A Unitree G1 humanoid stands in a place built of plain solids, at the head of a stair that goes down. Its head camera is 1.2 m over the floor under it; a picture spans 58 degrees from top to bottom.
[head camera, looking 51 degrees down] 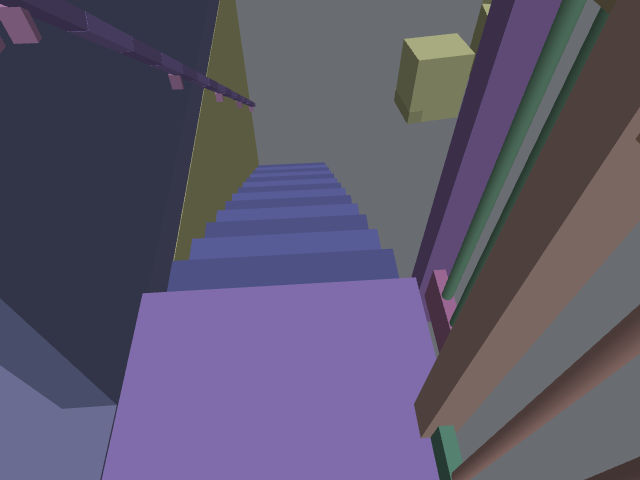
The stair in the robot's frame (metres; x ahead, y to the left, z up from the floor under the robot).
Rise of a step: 0.21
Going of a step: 0.28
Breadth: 0.90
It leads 4 degrees to the left of straight ahead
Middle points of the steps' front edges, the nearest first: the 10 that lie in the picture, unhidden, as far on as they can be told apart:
0.78 0.13 0.00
1.06 0.15 -0.20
1.34 0.17 -0.41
1.63 0.19 -0.61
1.91 0.21 -0.82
2.19 0.23 -1.03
2.47 0.25 -1.23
2.76 0.27 -1.44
3.04 0.29 -1.64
3.32 0.31 -1.85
